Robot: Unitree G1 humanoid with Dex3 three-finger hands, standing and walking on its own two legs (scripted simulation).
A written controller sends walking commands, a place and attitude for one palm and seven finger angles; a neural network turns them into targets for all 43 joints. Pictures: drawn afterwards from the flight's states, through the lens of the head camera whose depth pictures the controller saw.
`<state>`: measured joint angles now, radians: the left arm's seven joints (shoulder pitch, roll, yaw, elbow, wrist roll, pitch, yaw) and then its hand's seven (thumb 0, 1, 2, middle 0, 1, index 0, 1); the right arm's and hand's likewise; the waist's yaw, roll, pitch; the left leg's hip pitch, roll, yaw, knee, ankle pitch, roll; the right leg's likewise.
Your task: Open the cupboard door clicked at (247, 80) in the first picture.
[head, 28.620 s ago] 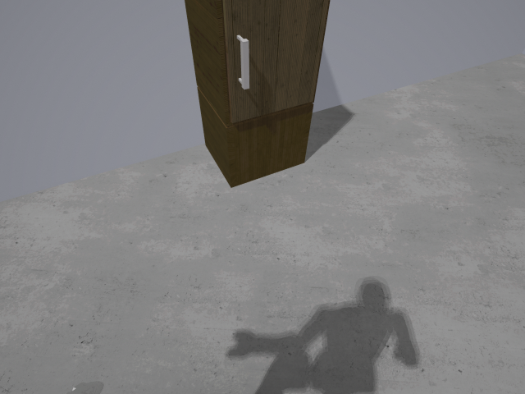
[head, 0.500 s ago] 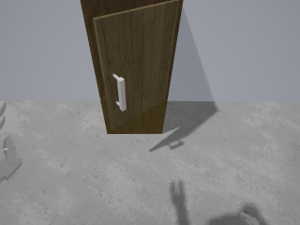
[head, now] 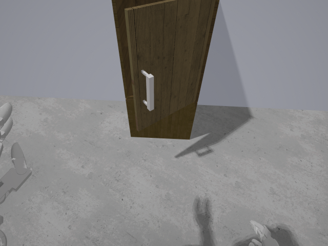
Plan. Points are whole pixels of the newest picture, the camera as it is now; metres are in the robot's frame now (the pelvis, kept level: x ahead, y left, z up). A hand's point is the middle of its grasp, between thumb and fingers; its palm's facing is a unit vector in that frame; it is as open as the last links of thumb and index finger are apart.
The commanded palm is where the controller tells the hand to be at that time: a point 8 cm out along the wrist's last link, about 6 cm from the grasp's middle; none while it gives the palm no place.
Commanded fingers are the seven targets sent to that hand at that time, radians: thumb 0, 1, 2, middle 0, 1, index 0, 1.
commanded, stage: stop stepping back and stand still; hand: left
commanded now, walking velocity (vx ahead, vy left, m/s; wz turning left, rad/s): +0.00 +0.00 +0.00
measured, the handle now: (147, 90) +0.72 +0.12 -0.07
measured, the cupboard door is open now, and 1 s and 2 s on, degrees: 40 40 40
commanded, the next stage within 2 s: let the arm hang, fingers relaxed in 0.48 s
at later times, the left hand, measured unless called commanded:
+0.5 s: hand (12, 169) +0.21 +0.29 +0.16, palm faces +0.37 -0.80 -0.47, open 7.4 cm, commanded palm +0.15 +0.32 +0.18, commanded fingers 0.00 0.90 0.90 -0.20 -0.30 -0.20 -0.30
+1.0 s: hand out of the picture -0.05 +0.21 -0.17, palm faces +0.02 -0.98 -0.18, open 7.1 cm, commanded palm none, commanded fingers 0.00 0.90 0.90 -0.20 -0.30 -0.20 -0.30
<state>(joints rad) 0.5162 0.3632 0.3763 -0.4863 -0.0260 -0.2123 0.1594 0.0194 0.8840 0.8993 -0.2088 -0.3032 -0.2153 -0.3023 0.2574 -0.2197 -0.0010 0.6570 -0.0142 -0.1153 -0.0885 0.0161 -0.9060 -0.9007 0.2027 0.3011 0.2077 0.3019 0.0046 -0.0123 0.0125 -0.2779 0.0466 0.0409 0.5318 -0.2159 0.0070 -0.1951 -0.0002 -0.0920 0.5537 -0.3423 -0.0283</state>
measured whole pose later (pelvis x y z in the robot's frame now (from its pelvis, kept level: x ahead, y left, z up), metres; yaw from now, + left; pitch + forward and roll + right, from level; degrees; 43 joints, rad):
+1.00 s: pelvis -0.02 +0.03 +0.01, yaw +0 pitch -1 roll -1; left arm 0.33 0.19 0.01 1.07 0.01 0.03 0.01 0.01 0.97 0.90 -0.20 -0.30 -0.21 -0.30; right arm 0.28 -0.19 0.00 1.08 -0.03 0.03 -0.01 0.01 -0.91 -0.90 0.20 0.30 0.20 0.30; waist 0.00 -0.02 0.07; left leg -0.28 0.01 0.05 0.47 -0.17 0.02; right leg -0.18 -0.03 -0.09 0.45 -0.25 0.01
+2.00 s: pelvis +0.00 +0.01 +0.01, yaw +0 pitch -1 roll +0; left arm 0.29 0.14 0.02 1.15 0.01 0.00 0.03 0.01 0.91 0.90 -0.20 -0.30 -0.20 -0.30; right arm 0.27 -0.13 -0.01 1.15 -0.02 0.00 -0.04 0.01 -0.91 -0.90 0.20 0.30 0.20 0.30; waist -0.01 0.00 0.06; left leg -0.21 0.02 0.05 0.42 -0.19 0.01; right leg -0.12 -0.02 -0.08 0.42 -0.28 -0.01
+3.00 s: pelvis +0.01 -0.01 +0.00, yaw -10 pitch +0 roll +2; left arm 0.22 0.20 0.08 1.01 0.02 0.06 -0.01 0.01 0.91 0.90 -0.20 -0.30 -0.20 -0.30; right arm 0.19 -0.19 -0.06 1.02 -0.04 0.02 -0.05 0.00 -0.91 -0.90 0.20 0.30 0.20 0.30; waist 0.02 0.00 0.11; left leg -0.25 0.09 0.21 0.56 -0.30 -0.02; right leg -0.30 -0.01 -0.02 0.72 -0.44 -0.02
